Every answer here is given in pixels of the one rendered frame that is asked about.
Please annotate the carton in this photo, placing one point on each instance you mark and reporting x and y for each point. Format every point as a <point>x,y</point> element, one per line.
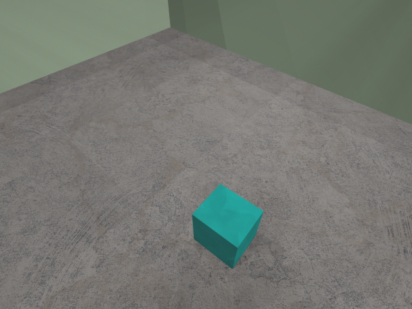
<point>225,224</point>

